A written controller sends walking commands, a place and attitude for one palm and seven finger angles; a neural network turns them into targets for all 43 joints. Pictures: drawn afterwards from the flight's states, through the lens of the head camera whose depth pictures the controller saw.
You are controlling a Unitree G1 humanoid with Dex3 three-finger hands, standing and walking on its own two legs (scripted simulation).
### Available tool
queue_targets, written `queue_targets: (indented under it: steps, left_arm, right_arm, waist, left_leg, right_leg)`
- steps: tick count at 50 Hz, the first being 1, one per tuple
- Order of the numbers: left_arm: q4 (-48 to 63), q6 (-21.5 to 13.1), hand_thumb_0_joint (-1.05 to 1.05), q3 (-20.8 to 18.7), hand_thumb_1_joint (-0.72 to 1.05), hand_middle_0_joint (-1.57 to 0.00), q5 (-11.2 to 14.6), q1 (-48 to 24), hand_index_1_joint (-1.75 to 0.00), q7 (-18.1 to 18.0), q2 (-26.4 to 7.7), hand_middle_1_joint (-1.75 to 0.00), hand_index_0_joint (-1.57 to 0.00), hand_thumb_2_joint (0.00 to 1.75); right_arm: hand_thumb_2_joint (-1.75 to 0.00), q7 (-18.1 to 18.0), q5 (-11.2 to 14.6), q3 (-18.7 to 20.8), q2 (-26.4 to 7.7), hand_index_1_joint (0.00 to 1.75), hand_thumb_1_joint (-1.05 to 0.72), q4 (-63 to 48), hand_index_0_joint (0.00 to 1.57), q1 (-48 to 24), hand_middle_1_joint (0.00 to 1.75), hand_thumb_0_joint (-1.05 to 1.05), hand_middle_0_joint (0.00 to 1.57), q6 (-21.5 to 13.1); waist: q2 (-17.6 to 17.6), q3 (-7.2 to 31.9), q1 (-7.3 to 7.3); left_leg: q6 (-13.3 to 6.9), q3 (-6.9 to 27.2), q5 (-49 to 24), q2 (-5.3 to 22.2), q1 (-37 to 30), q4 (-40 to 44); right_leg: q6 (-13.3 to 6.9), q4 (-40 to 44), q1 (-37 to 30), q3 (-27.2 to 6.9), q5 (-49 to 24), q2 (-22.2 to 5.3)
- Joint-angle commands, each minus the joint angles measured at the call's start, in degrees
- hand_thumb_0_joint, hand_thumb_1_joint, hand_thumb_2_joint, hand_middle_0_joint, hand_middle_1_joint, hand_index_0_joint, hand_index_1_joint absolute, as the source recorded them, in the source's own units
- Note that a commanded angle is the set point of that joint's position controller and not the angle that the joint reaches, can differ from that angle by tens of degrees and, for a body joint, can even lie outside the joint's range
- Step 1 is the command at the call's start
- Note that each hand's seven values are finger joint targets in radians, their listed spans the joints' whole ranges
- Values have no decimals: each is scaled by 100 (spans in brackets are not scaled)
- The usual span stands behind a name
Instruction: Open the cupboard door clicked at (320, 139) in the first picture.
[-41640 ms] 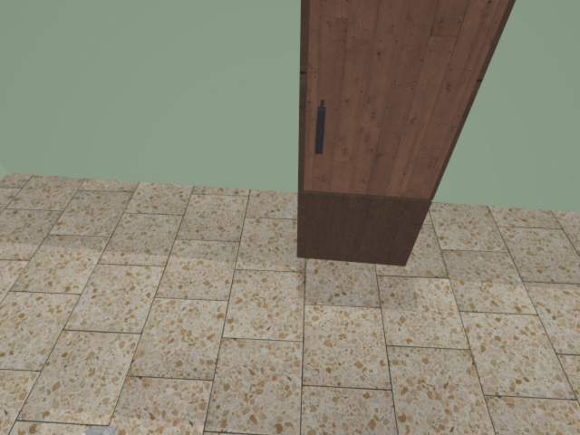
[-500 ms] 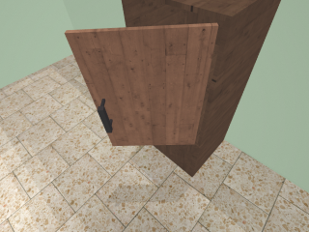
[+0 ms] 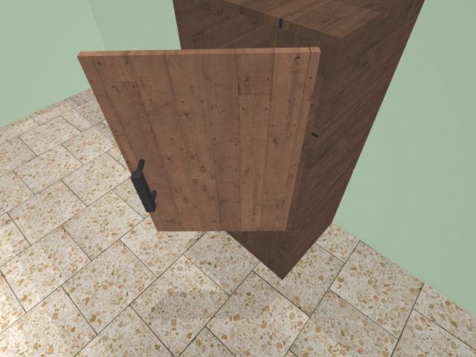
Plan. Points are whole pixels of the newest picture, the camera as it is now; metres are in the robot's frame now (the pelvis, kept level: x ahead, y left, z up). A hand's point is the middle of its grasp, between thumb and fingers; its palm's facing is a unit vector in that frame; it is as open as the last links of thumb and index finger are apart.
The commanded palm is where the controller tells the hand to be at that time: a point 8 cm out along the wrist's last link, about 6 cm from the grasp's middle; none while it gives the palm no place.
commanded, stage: come to a stop and stand still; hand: left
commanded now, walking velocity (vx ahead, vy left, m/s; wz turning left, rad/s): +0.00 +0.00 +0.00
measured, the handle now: (146, 186) +0.51 +0.26 -0.08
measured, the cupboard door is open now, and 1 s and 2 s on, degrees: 43 43 43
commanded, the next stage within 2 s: look again from close up in 0.20 s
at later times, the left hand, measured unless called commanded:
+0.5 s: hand out of the picture +0.01 +0.17 -0.17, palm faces +0.02 -0.98 -0.21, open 7.4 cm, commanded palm none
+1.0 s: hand out of the picture +0.09 +0.20 -0.12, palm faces +0.23 -0.95 -0.21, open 7.4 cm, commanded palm +0.10 +0.24 -0.07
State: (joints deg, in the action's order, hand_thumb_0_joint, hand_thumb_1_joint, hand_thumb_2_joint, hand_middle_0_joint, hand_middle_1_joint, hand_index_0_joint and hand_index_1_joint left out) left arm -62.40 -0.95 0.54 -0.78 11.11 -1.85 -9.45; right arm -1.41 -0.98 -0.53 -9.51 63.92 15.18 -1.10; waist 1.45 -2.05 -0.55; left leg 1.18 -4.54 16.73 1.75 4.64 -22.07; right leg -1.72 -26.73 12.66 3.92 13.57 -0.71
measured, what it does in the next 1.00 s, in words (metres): stands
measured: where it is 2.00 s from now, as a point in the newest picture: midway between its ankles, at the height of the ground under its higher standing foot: outside the picture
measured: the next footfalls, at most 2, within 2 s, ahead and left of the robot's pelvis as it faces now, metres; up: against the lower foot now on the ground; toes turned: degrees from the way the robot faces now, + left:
none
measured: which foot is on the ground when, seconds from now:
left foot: down 0.00-1.00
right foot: down 0.00-1.00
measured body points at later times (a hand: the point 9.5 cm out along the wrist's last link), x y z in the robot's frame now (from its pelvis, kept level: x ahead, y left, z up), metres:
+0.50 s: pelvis +0.00 -0.01 +0.00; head +0.01 -0.02 +0.45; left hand +0.01 +0.22 -0.15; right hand +0.00 -0.23 -0.16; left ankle -0.05 +0.13 -0.74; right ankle +0.01 -0.10 -0.74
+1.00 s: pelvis -0.01 +0.00 +0.00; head +0.01 -0.01 +0.45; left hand +0.07 +0.25 -0.10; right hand +0.02 -0.23 -0.15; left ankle -0.05 +0.13 -0.74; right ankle +0.01 -0.10 -0.74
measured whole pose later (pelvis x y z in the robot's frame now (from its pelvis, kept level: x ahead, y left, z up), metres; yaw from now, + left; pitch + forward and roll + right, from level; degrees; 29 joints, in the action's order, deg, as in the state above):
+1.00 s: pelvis -0.01 +0.00 +0.00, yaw +1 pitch +0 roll +0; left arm -29.9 -0.7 -1.7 6.0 24.6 -4.8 -9.2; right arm -3.8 1.8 -0.3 -10.2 55.8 20.0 -8.6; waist 1.3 -1.3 0.2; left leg 1.0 -3.8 18.2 2.2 8.1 -26.6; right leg -1.6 -28.0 14.3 4.8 13.5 -0.7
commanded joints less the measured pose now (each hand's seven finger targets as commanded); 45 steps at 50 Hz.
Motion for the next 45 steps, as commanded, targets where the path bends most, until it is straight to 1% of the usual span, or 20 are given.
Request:
queue_targets:
  steps: [1,4,7,9,12,15,17,19,20,22,23,25,27,28,32,36,41,42,44,45]
  left_arm:
    - [152,-106,0,-161,90,-20,27,314,-30,-20,-791,-30,-20,90]
    - [146,-101,0,-162,90,-20,22,312,-30,-18,-782,-30,-20,90]
    - [132,-101,0,-165,90,-20,25,342,-30,-13,-775,-30,-20,90]
    - [129,-107,0,-163,90,-20,23,383,-30,-11,-783,-30,-20,90]
    - [114,-117,0,-173,90,-20,26,386,-30,-8,-795,-30,-20,90]
    - [96,-125,0,-168,90,-20,28,452,-30,-11,-784,-30,-20,90]
    - [74,-122,0,-165,90,-20,29,454,-30,-8,-790,-30,-20,90]
    - [57,-108,0,-156,90,-20,23,441,-30,-12,-759,-30,-20,90]
    - [65,-102,0,-159,90,-20,25,451,-30,-8,-767,-30,-20,90]
    - [46,-103,0,-158,90,-20,25,483,-30,-4,-750,-30,-20,90]
    - [46,-95,0,-151,90,-20,20,490,-30,-5,-711,-30,-20,90]
    - [43,-101,0,-150,90,-20,28,507,-30,-4,-736,-30,-20,90]
    - [37,-98,0,-153,90,-20,29,513,-30,-1,-723,-30,-20,90]
    - [35,-89,0,-150,90,-20,24,517,-30,-3,-684,-30,-20,90]
    - [36,-88,0,-153,90,-20,27,523,-30,1,-694,-30,-20,90]
    - [46,-97,0,-161,90,-20,26,567,-30,-2,-682,-30,-20,90]
    - [44,-98,0,-155,90,-20,31,564,-30,-5,-669,-30,-20,90]
    - [34,-101,0,-161,90,-20,28,552,-30,-3,-672,-30,-20,90]
    - [40,-96,0,-159,90,-20,24,554,-30,-6,-651,-30,-20,90]
    - [-270,-170,0,-170,90,-20,-5,1296,-30,-250,-693,-30,-20,90]
  right_arm:
    - [-90,-48,0,91,-525,30,-90,-86,20,384,30,0,20,-81]
    - [-90,-53,2,96,-531,30,-90,-86,20,373,30,0,20,-77]
    - [-90,-54,1,96,-513,30,-90,-71,20,378,30,0,20,-68]
    - [-90,-55,3,95,-524,30,-90,-52,20,385,30,0,20,-64]
    - [-90,-54,6,99,-526,30,-90,-47,20,401,30,0,20,-66]
    - [-90,-62,8,99,-531,30,-90,-33,20,402,30,0,20,-73]
    - [-90,-63,10,95,-524,30,-90,-27,20,423,30,0,20,-72]
    - [-90,-65,8,94,-509,30,-90,-10,20,400,30,0,20,-57]
    - [-90,-65,6,91,-505,30,-90,-10,20,418,30,0,20,-58]
    - [-90,-64,7,87,-484,30,-90,-2,20,438,30,0,20,-59]
    - [-90,-67,10,84,-427,30,-90,4,20,459,30,0,20,-57]
    - [-90,-65,8,81,-474,30,-90,14,20,448,30,0,20,-64]
    - [-90,-64,5,82,-466,30,-90,13,20,473,30,0,20,-67]
    - [-90,-67,9,82,-399,30,-90,24,20,476,30,0,20,-62]
    - [-90,-64,5,83,-434,30,-90,41,20,520,30,0,20,-71]
    - [-90,-65,8,89,-410,30,-90,48,20,551,30,0,20,-79]
    - [-90,-70,6,94,-407,30,-90,72,20,560,30,0,20,-85]
    - [-90,-73,7,95,-404,30,-90,68,20,582,30,0,20,-88]
    - [-90,-76,12,94,-394,30,-90,83,20,571,30,0,20,-93]
    - [-90,-19,78,166,-553,30,-90,-320,20,-162,30,0,20,-131]
  waist:
    - [-231,69,59]
    - [-141,4,58]
    - [-242,-10,57]
    - [-176,8,57]
    - [-261,44,47]
    - [-183,80,57]
    - [-144,78,56]
    - [-150,-126,55]
    - [-107,-135,60]
    - [-189,-93,63]
    - [-232,-169,61]
    - [-124,-115,68]
    - [-134,-93,72]
    - [-186,-193,81]
    - [-182,-186,81]
    - [-232,-108,90]
    - [-111,-87,95]
    - [-174,-79,89]
    - [-129,-149,92]
    - [-127,-39,390]
  left_leg:
    - [-184,355,-1048,459,448,333]
    - [-183,353,-1045,468,438,355]
    - [-177,340,-886,460,452,367]
    - [-171,330,-889,450,409,338]
    - [-161,340,-858,452,420,344]
    - [-167,335,-972,466,362,319]
    - [-165,334,-912,476,387,345]
    - [-164,345,-857,473,446,369]
    - [-165,342,-808,475,461,381]
    - [-166,331,-717,464,479,384]
    - [-178,349,-747,475,471,420]
    - [-172,351,-779,472,469,386]
    - [-170,351,-729,468,497,400]
    - [-178,351,-712,472,507,425]
    - [-181,374,-668,463,573,429]
    - [-186,374,-729,453,566,400]
    - [-192,408,-852,463,546,388]
    - [-194,400,-856,476,560,400]
    - [-195,402,-932,484,568,410]
    - [-19,7,-837,510,956,-1030]
  right_leg:
    - [-144,403,-504,-694,-1744,-673]
    - [-139,436,-451,-681,-1663,-651]
    - [-145,519,-440,-697,-1490,-659]
    - [-143,556,-433,-723,-1493,-649]
    - [-149,577,-471,-714,-1477,-658]
    - [-150,566,-498,-709,-1635,-654]
    - [-155,581,-504,-704,-1542,-655]
    - [-144,618,-386,-682,-1397,-631]
    - [-147,633,-371,-706,-1281,-626]
    - [-142,687,-388,-721,-1121,-627]
    - [-139,691,-353,-688,-1117,-605]
    - [-137,672,-373,-697,-1131,-613]
    - [-136,685,-384,-699,-1032,-612]
    - [-129,706,-339,-664,-987,-595]
    - [-131,695,-336,-680,-851,-597]
    - [-126,675,-411,-657,-966,-616]
    - [-133,599,-416,-641,-1131,-610]
    - [-131,592,-435,-622,-1148,-611]
    - [-121,564,-412,-596,-1219,-601]
    - [141,315,-516,-974,-4051,-1048]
